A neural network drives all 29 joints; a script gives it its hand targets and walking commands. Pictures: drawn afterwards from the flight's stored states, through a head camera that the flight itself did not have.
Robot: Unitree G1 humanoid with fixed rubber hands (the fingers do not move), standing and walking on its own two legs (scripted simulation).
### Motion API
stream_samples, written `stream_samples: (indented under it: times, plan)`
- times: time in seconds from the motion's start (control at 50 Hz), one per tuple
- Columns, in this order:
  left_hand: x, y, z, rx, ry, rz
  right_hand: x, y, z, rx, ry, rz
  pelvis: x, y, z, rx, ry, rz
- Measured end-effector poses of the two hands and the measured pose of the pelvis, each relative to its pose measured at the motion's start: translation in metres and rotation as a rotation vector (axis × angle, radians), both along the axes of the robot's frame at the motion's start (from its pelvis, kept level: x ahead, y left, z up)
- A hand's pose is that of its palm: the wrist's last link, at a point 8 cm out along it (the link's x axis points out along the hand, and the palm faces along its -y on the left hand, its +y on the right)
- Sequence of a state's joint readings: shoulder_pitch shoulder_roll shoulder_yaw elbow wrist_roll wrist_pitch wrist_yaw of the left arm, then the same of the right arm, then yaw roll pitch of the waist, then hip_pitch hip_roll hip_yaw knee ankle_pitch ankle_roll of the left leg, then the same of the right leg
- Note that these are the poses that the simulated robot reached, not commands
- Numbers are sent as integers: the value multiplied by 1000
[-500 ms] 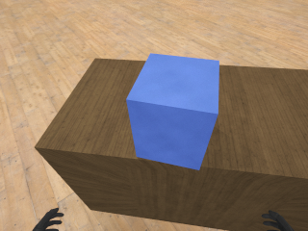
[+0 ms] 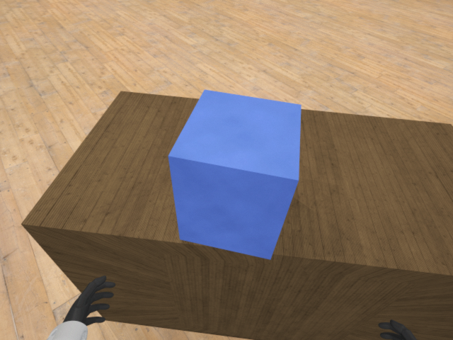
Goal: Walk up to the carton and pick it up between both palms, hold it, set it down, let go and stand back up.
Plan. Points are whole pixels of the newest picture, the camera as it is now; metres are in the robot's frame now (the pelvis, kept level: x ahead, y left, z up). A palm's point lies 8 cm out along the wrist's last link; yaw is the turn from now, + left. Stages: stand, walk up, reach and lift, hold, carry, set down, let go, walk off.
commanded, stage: reach and lift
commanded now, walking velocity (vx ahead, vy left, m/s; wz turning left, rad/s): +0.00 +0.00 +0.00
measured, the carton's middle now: (237, 175) +0.43 +0.01 +0.06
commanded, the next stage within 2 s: none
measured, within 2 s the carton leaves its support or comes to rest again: neither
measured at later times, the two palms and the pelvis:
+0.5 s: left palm (66, 307) +0.19 +0.28 -0.01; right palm (380, 339) +0.15 -0.22 +0.00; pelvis +0.00 +0.03 +0.01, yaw -1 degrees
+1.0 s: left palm (87, 266) +0.23 +0.24 +0.06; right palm (365, 310) +0.18 -0.18 +0.06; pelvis +0.02 +0.02 +0.01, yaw -2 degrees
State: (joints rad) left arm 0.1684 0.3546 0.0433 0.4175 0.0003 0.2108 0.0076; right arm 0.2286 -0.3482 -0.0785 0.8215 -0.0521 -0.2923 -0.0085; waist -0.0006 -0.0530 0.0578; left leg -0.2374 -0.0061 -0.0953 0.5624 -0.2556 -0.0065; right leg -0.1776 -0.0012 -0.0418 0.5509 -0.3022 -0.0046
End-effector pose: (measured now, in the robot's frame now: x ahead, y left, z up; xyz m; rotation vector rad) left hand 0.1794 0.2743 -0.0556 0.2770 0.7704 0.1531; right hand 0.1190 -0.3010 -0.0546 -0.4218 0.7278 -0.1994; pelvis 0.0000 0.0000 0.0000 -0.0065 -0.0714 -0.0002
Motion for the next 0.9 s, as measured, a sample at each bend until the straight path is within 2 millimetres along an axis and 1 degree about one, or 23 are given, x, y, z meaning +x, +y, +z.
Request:
stream_samples:
  times: [0.06, 0.12, 0.22, 0.28, 0.4, 0.52, 0.64, 0.74, 0.9]
  plan:
    - [-5, 3, 2, -4, -8, 0, -3, 11, 7, 4, -36, 3, 0, 3, 2, -4, -8, 0]
    - [-5, 6, 6, -9, -27, -8, 2, 30, 14, 23, -90, 16, -2, 8, 4, -9, -9, -1]
    - [8, 10, 23, -16, -92, -41, 17, 66, 26, 80, -169, 12, -6, 19, 6, -16, -5, -14]
    - [14, 13, 30, -21, -111, -54, 22, 79, 32, 101, -183, -8, -7, 26, 8, -21, -2, -21]
    - [11, 16, 37, -27, -138, -67, 29, 85, 45, 109, -214, -24, -4, 32, 11, -27, -11, -26]
    - [10, 2, 49, -64, -203, -70, 37, 85, 61, 132, -281, -19, -2, 27, 12, -21, -11, -26]
    - [24, -13, 71, -99, -294, -73, 44, 89, 74, 184, -346, -47, 1, 19, 13, -12, -4, -27]
    - [35, -22, 86, -138, -334, -92, 47, 98, 81, 220, -364, -72, 7, 16, 14, -9, 6, -28]
    - [47, -31, 103, -167, -392, -149, 57, 117, 104, 266, -435, -74, 18, 17, 15, -7, 26, -33]
